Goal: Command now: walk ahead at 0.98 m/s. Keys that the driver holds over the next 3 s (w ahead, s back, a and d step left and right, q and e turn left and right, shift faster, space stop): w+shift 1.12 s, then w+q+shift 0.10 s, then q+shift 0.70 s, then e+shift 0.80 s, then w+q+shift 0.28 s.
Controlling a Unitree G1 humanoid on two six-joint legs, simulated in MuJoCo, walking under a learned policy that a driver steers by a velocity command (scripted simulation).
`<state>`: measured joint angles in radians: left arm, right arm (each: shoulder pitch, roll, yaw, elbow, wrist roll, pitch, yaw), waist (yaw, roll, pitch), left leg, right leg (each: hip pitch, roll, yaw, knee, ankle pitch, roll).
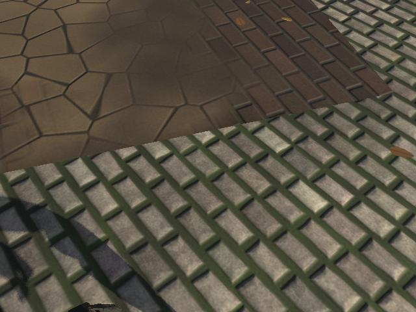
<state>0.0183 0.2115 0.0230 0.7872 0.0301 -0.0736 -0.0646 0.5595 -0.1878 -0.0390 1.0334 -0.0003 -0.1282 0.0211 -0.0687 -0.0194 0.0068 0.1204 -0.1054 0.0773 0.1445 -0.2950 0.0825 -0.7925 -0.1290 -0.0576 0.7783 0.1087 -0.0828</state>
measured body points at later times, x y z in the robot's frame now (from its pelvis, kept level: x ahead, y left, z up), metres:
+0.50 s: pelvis +0.48 -0.01 +0.00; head +0.51 -0.01 +0.45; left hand +0.37 +0.23 -0.14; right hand +0.72 -0.22 -0.08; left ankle +0.72 +0.13 -0.68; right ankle +0.32 -0.09 -0.73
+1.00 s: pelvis +0.97 +0.03 -0.01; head +1.01 +0.03 +0.44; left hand +1.22 +0.23 -0.09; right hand +0.86 -0.21 -0.14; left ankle +0.78 +0.09 -0.73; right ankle +1.22 -0.09 -0.69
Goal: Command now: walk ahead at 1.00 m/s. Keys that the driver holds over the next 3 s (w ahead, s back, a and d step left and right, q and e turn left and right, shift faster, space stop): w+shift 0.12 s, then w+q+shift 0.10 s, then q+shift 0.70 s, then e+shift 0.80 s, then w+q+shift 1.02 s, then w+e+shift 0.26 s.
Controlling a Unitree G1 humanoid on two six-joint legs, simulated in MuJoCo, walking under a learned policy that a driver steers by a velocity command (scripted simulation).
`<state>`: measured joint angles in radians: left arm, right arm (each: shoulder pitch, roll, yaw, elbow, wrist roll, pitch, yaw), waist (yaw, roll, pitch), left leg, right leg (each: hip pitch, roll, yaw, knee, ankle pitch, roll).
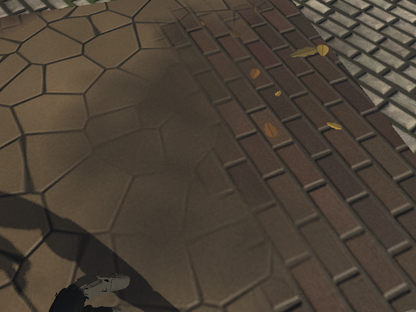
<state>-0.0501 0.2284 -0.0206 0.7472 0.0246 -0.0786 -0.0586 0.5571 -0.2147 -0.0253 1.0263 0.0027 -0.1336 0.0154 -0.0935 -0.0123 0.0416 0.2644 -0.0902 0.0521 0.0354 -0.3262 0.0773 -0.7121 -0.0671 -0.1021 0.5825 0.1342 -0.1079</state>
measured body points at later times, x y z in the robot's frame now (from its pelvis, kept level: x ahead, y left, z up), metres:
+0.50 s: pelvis +0.45 +0.00 -0.01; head +0.48 +0.00 +0.44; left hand +0.42 +0.26 -0.15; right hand +0.67 -0.22 -0.11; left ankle +0.62 +0.06 -0.72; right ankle +0.28 -0.09 -0.68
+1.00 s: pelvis +0.64 -0.03 +0.00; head +0.66 -0.01 +0.45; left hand +0.62 +0.30 -0.08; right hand +0.96 -0.16 -0.07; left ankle +0.61 +0.06 -0.72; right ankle +0.78 -0.08 -0.73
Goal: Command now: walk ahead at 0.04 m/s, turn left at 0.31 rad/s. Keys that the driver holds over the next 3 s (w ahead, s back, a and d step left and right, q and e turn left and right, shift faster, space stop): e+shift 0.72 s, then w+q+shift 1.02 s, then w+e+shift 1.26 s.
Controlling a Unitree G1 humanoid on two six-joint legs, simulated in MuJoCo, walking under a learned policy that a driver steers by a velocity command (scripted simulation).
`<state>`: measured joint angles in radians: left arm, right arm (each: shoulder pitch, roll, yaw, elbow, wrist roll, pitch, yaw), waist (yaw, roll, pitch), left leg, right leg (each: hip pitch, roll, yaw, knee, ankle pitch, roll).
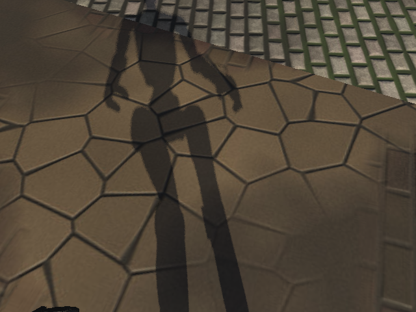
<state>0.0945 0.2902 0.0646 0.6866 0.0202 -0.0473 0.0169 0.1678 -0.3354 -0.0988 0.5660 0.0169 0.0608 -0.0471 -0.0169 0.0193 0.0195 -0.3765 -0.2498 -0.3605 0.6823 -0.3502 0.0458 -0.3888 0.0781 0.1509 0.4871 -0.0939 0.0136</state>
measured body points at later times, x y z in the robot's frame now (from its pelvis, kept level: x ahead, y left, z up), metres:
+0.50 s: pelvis +0.01 -0.01 +0.01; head +0.05 +0.00 +0.46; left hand +0.21 +0.26 -0.09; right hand +0.09 -0.32 -0.07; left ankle +0.00 +0.11 -0.73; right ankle -0.01 -0.14 -0.64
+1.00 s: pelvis +0.07 -0.12 +0.02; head +0.07 -0.13 +0.47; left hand +0.28 +0.07 -0.08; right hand +0.01 -0.41 -0.10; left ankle +0.21 +0.00 -0.62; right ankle -0.03 -0.17 -0.73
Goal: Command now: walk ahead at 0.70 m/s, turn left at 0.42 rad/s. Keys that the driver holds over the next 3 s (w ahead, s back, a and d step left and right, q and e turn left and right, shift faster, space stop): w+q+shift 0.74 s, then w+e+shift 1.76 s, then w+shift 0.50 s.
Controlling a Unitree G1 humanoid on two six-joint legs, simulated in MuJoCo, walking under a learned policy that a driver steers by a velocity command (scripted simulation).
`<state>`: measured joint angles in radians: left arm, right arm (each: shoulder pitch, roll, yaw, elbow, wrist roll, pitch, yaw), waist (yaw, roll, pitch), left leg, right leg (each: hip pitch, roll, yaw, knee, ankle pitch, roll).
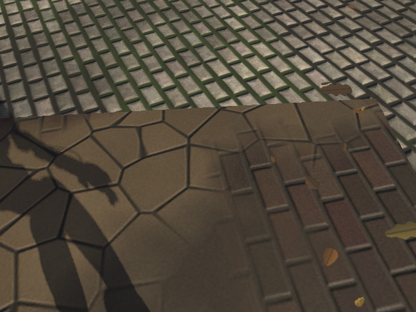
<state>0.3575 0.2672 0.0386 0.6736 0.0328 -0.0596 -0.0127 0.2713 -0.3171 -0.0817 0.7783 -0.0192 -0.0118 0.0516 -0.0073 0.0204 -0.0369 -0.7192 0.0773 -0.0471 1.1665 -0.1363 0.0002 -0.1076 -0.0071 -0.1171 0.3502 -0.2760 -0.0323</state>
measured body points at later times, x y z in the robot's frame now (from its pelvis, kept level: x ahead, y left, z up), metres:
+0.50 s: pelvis +0.35 +0.12 -0.02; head +0.37 +0.13 +0.43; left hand +0.41 +0.40 -0.11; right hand +0.49 -0.15 -0.14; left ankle +0.32 +0.13 -0.75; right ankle +0.38 -0.08 -0.64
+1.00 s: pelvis +0.78 +0.30 -0.01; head +0.80 +0.32 +0.44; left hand +0.53 +0.47 -0.13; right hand +1.12 +0.30 -0.06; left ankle +0.75 +0.43 -0.68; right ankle +0.82 +0.18 -0.75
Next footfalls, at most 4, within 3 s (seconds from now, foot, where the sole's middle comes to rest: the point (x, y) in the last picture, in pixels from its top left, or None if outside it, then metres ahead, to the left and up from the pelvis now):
0.32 left None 0.36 0.14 -0.78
0.76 right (165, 229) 0.85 0.21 -0.78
1.16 left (63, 210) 0.95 0.62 -0.78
1.58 right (86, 129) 1.41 0.62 -0.78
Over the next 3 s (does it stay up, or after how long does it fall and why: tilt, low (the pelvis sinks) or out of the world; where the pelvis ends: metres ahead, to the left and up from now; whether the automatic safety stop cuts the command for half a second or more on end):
stays up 2.38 0.27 -0.02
